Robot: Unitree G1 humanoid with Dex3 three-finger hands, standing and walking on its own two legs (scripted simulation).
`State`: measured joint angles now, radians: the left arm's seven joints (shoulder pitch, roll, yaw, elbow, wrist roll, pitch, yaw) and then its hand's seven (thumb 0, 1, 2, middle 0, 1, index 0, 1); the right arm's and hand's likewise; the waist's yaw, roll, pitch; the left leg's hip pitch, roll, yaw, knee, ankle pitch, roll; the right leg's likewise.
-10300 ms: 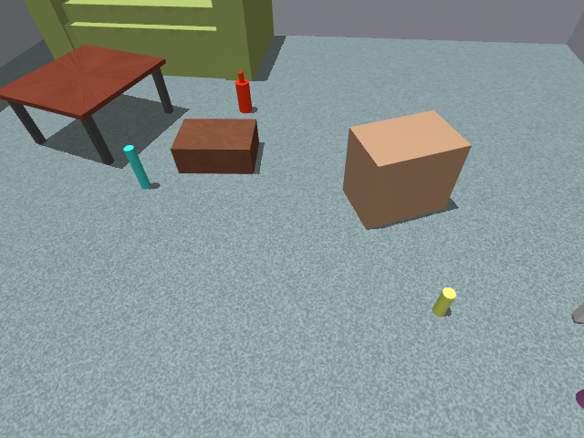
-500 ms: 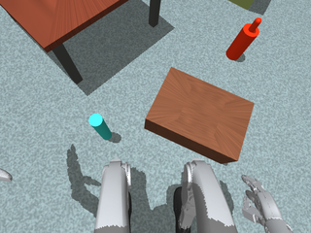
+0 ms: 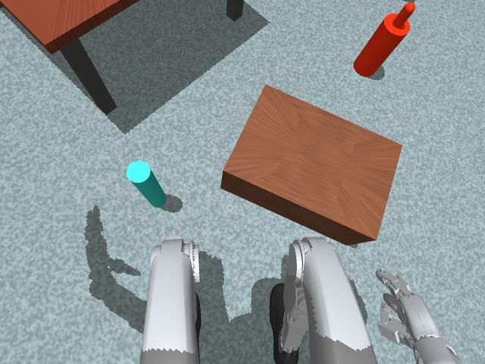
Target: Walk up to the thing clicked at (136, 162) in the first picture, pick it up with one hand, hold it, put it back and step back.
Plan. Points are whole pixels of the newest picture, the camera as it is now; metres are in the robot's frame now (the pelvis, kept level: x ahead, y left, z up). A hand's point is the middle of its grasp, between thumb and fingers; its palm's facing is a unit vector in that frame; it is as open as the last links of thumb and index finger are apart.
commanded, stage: go down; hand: left
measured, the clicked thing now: (150, 187) +0.45 +0.23 -0.33
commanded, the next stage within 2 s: approach in 0.64 s
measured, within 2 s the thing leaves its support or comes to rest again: neither
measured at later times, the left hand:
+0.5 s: hand out of the picture +0.36 +0.41 -0.03, palm faces +0.19 -0.98 -0.09, open 17.7 cm
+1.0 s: hand out of the picture +0.37 +0.41 -0.08, palm faces +0.20 -0.98 -0.04, open 17.7 cm
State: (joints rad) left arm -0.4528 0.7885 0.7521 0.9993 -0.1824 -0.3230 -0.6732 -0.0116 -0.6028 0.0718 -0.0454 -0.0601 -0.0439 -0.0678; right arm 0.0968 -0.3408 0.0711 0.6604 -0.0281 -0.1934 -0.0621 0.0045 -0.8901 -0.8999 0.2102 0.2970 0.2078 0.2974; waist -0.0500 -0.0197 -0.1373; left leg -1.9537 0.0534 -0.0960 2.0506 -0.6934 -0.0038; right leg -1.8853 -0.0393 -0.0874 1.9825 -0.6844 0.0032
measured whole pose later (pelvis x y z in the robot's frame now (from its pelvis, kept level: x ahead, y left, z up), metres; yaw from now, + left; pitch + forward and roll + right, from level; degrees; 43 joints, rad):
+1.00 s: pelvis -0.01 +0.00 -0.06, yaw -2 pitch +32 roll -7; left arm -0.60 0.88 0.81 1.18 -0.25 -0.48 -0.74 -0.01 -0.61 0.01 -0.07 -0.06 -0.07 -0.07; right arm 0.10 -0.37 0.12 0.67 -0.06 -0.21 -0.03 0.00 -0.90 -0.89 0.21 0.30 0.21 0.30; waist -0.10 -0.05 -0.07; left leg -2.13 0.05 -0.12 2.25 -0.70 0.00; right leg -2.06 -0.03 -0.09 2.18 -0.68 0.01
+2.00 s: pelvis -0.03 +0.01 -0.17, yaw -9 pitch +13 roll -15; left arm -0.57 0.73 0.55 1.37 -0.17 -1.05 -0.23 -0.01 -0.61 0.07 -0.06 -0.11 -0.09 -0.09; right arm -0.14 -0.38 0.42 0.61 -0.31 -0.04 0.13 0.00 -0.90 -0.89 0.21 0.30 0.21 0.30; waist -0.22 -0.22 0.25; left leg -2.22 0.04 -0.33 2.65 -0.70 0.00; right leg -2.08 0.03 -0.23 2.42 -0.61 0.05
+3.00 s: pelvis -0.03 +0.02 -0.16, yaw -11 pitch +14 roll -17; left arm -0.63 0.76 0.48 1.35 -0.10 -1.06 -0.06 0.00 0.38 0.66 -0.63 -0.59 -0.62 -0.60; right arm -0.15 -0.36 0.46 0.58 -0.33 0.02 0.14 0.00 -0.86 -0.89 0.21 0.30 0.21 0.30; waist -0.24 -0.24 0.28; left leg -2.23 0.04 -0.35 2.65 -0.72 0.00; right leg -2.07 0.04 -0.25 2.40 -0.62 0.06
